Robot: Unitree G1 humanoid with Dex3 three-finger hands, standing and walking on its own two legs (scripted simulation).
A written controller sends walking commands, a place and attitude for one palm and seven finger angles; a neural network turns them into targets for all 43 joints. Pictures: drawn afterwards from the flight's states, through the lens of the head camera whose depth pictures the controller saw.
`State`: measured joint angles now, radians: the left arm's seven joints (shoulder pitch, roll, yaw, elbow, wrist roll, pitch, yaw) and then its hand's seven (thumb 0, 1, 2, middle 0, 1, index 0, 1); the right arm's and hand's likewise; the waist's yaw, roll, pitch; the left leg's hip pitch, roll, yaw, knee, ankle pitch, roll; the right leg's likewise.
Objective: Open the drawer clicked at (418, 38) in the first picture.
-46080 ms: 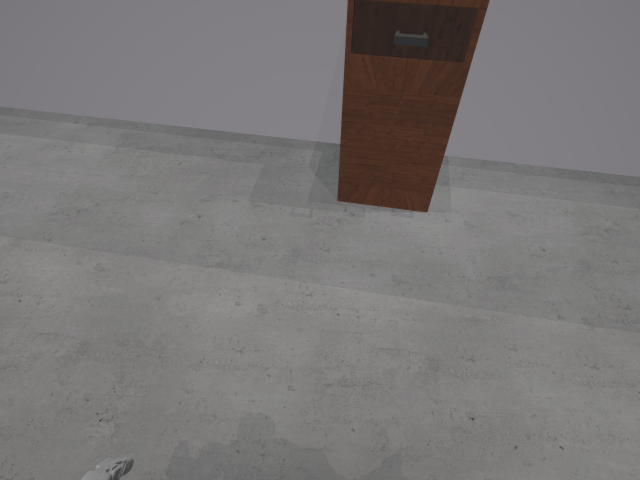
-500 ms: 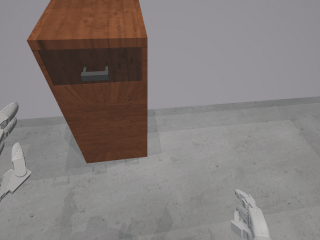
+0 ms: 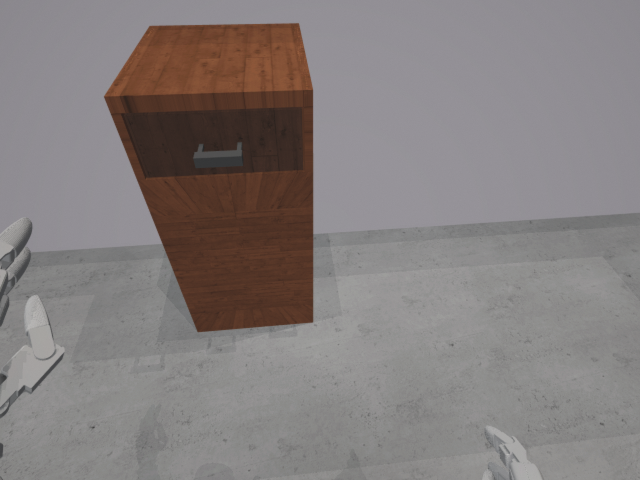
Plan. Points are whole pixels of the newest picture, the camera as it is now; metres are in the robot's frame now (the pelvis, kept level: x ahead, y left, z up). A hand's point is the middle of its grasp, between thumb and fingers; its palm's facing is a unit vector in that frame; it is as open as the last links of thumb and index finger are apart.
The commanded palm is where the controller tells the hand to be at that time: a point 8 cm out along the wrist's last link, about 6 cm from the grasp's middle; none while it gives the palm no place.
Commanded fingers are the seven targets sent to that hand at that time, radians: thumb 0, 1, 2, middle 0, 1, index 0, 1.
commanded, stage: stop stepping back and stand still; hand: left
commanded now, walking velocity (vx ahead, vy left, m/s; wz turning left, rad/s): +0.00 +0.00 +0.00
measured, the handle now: (219, 153) +0.77 +0.25 +0.00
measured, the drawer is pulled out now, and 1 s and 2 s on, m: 0.00 0.00 0.00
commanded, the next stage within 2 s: let the arm hang, fingers relaxed in 0.10 s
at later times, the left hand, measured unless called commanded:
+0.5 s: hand out of the picture +0.05 +0.21 -0.16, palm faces -0.06 -0.98 -0.19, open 7.4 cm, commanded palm none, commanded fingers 0.00 0.90 0.90 -0.20 -0.30 -0.20 -0.30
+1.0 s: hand out of the picture +0.01 +0.27 -0.14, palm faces +0.01 -0.93 -0.36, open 7.3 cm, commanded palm none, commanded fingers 0.00 0.90 0.90 -0.20 -0.30 -0.20 -0.30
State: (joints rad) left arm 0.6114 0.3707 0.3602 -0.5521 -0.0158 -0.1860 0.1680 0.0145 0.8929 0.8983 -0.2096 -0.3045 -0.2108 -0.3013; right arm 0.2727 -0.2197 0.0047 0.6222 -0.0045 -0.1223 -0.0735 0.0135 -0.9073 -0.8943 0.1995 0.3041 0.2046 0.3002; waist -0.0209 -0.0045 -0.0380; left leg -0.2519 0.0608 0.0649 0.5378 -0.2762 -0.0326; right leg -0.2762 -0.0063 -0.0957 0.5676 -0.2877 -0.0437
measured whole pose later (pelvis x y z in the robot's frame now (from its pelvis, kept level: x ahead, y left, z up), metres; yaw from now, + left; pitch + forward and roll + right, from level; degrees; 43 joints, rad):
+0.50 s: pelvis -0.02 +0.03 +0.00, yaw +1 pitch -1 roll +1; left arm 0.28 0.22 -0.02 0.76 0.04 0.06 -0.02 0.01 0.91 0.90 -0.20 -0.30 -0.20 -0.30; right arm 0.18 -0.27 0.01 0.85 -0.02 0.00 0.02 0.01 -0.91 -0.89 0.20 0.30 0.21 0.30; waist -0.02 -0.04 0.08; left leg -0.30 0.01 0.05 0.58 -0.27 0.01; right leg -0.31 -0.05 -0.06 0.60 -0.27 0.00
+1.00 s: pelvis -0.02 +0.02 +0.01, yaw +1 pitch -2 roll +0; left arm 0.21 0.30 0.02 1.11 0.02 0.00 0.01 0.01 0.91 0.90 -0.20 -0.30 -0.20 -0.30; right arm 0.22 -0.26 -0.01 1.07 -0.02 0.01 0.01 0.00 -0.91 -0.89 0.20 0.30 0.21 0.30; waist 0.00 0.05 0.05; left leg -0.19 0.01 0.04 0.39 -0.17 0.00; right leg -0.20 -0.03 -0.08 0.41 -0.18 -0.01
